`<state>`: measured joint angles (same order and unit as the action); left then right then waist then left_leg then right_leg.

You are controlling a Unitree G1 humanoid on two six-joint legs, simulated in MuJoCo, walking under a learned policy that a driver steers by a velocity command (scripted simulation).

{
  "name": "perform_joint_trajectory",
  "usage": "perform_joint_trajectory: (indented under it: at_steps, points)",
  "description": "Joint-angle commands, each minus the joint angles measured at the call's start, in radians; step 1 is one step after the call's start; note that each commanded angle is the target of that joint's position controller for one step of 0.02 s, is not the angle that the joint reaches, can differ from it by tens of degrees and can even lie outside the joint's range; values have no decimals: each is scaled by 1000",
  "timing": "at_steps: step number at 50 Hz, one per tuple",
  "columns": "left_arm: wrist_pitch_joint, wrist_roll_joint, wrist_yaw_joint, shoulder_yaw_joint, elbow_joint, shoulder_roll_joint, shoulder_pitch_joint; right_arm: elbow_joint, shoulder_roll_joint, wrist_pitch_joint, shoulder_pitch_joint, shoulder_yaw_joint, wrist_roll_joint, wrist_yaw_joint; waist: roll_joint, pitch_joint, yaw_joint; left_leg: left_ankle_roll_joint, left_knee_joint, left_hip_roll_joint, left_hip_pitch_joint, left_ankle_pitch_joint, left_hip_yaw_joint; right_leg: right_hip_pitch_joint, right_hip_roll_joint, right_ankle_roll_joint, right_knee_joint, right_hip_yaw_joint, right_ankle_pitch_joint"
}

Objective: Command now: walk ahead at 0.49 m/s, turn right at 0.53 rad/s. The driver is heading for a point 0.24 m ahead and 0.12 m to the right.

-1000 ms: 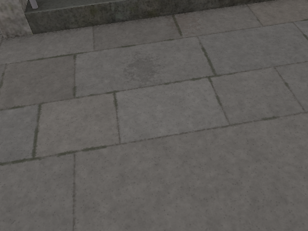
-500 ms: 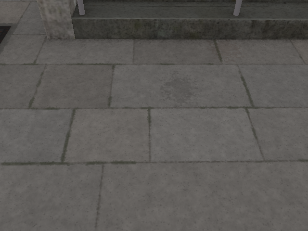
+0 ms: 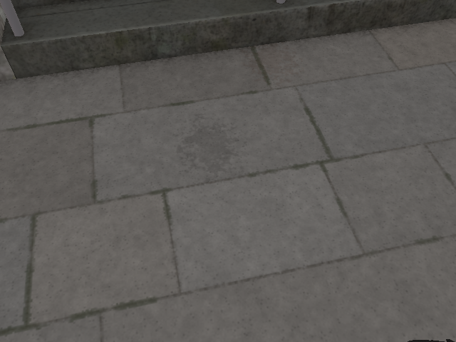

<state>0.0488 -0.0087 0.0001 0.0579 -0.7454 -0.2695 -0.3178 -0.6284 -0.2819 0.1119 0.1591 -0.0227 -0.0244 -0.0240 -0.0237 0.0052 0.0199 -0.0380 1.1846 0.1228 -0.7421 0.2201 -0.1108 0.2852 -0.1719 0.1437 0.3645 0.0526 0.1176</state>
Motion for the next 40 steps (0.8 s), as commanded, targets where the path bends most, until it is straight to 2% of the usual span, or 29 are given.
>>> perform_joint_trajectory:
  at_steps: [1, 3, 4, 5, 7, 9, 10, 11, 12, 13, 14, 15, 16, 17, 18, 19, 20, 21, 23, 25, 26, 27, 28, 29, 30, 31, 32, 34, 40]
  points:
    - [20, 1, 10, 36, 94, -152, 103, 55, -67, -2, 25, -18, -20, -17, 36, -5, -52, -39, -204, -7, 110, -185, 62, 180, 203, 145, -157, 208, -25]
    - [8, -15, 11, 40, 79, -159, 52, 70, -40, 1, -65, -7, -11, -16, 60, -27, 3, -48, -391, -45, 177, -282, 73, 161, 184, 115, -114, 194, -20]
    - [4, -23, 10, 39, 71, -152, 24, 74, -31, 0, -105, -4, 1, -13, 74, -39, 33, -52, -471, -69, 202, -299, 80, 128, 182, 110, -95, 201, 3]
    - [-2, -22, 10, 39, 62, -152, 0, 80, -36, 0, -135, -8, 13, -7, 82, -41, 53, -54, -528, -88, 213, -320, 83, 90, 190, 103, -64, 211, -20]
    - [-15, -22, 16, 36, 48, -140, -39, 87, -60, 6, -169, -17, 21, 7, 111, -58, 75, -39, -613, -111, 205, -313, 70, -25, 219, 89, 31, 251, -131]
    - [-26, -13, 24, 33, 61, -130, -31, 79, -91, 17, -137, -36, 14, 26, 140, -93, 60, -7, -697, -127, 227, -273, 57, -139, 243, 64, 138, 309, -185]
    - [-30, -9, 26, 31, 69, -121, -9, 65, -93, 23, -91, -43, 9, 31, 148, -112, 27, 20, -752, -134, 295, -290, 67, -157, 235, 40, 199, 314, -225]
    - [-28, -4, 26, 23, 79, -92, 4, 54, -102, 32, -32, -49, -6, 30, 148, -140, -7, 58, -792, -106, 417, -400, 71, -132, 193, 1, 290, 285, -266]
    - [-15, 13, 20, 0, 101, -27, -27, 50, -153, 37, 73, -57, -28, 24, 36, -270, -31, 145, -678, 76, 719, -764, -68, 28, 138, -54, 531, 235, -36]
    - [-2, 2, 12, -12, 76, -19, -186, 18, -182, 17, 160, -70, -27, 22, -255, -397, -18, 361, -655, 316, 1022, -908, -362, 316, 20, -133, 816, 137, 540]
    - [0, -4, 7, 2, 70, -120, -176, 5, -149, -4, 199, -73, 16, 24, -224, -443, -52, 384, -707, 349, 1032, -579, -510, 417, 86, -155, 953, 141, 576]
    - [-17, -15, 11, 17, 90, -157, -46, 21, -108, -21, 170, -62, 16, 14, -124, -341, -89, 338, -748, 285, 941, -384, -442, 464, 116, -177, 1023, 127, 491]
    - [-38, -13, 18, 14, 116, -142, 47, 32, -73, -36, 97, -43, 3, 8, -53, -250, -78, 301, -779, 226, 810, -314, -345, 463, 145, -188, 1007, 91, 427]
    - [-55, -5, 24, 13, 127, -127, 76, 38, -53, -46, 30, -33, 2, 6, -46, -173, -52, 282, -804, 191, 672, -297, -281, 429, 175, -197, 942, 87, 387]
    - [-67, -2, 24, 6, 130, -93, 71, 33, -44, -53, -14, -26, -1, 7, -71, -123, -12, 252, -835, 140, 545, -292, -208, 346, 207, -197, 827, 69, 377]
    - [-73, 1, 25, -3, 119, -56, 41, 27, -44, -56, -47, -27, -3, 11, -102, -96, 16, 228, -853, 82, 433, -342, -117, 243, 203, -200, 712, 22, 365]
    - [-71, 5, 26, -11, 107, -28, 16, 22, -51, -58, -66, -32, -3, 15, -129, -102, 27, 229, -857, 49, 381, -432, -51, 154, 191, -204, 613, -15, 358]
    - [-66, 12, 26, -17, 100, -12, 14, 12, -60, -59, -60, -37, 0, 17, -143, -128, 21, 237, -848, 42, 391, -506, -22, 102, 189, -204, 529, -27, 325]
    - [-60, 13, 24, -15, 83, -22, 9, -8, -63, -64, -32, -39, 7, 18, -141, -182, 10, 258, -823, 66, 441, -507, -27, 32, 187, -200, 401, -31, 202]
    - [-61, 16, 19, -13, 85, -15, 23, -16, -56, -75, -37, -33, 20, 19, -116, -181, 25, 239, -809, 62, 405, -298, -24, -80, 170, -170, 231, -54, 45]
    - [-65, 25, 17, -10, 94, -21, 45, -24, -38, -77, -19, -26, 23, 21, -104, -159, 22, 199, -809, 36, 376, -128, -22, -118, 167, -148, 168, -52, 26]
    - [-68, 43, 17, -6, 117, -44, 68, -35, -16, -77, 6, -18, 16, 24, -74, -135, 13, 140, -800, 8, 325, 53, -17, -158, 214, -121, 142, 10, 8]
    - [-72, 50, 23, 5, 147, -110, 99, -32, -6, -76, 29, -14, 1, 28, 46, -100, -27, 81, -734, -61, 284, 206, 36, -142, 312, -77, 103, 115, -8]
    - [-76, 42, 21, 7, 140, -104, 153, -33, 15, -77, 70, -11, 1, 28, 205, -92, -77, 45, -714, -112, 389, 135, 109, 5, 327, -34, 55, 137, 239]
    - [-72, 39, 16, -4, 152, -48, 181, -43, -19, -82, 29, -19, -3, 22, 183, -37, -48, 24, -691, -112, 451, 68, 115, 98, 287, -47, 18, 126, 382]
    - [-66, 42, 15, -10, 147, -29, 182, -45, -29, -86, 13, -26, -1, 18, 166, -5, -43, 24, -688, -112, 457, 43, 114, 120, 269, -69, 20, 112, 388]
    - [-57, 38, 14, -11, 147, -29, 179, -55, -24, -91, 20, -27, -1, 13, 149, 13, -42, 29, -692, -106, 456, 29, 106, 117, 254, -85, 38, 94, 334]
    - [-45, 27, 19, -8, 128, -36, 137, -64, -14, -89, 41, -28, -1, 10, 105, 7, -36, 37, -692, -102, 456, 1, 96, 80, 239, -104, 84, 66, 233]
    - [-39, 21, 25, -6, 130, -18, 132, -83, -2, -81, 41, -32, 9, 8, 45, -43, -27, 35, -667, -94, 478, -92, 92, 7, 224, -98, 147, 47, 36]
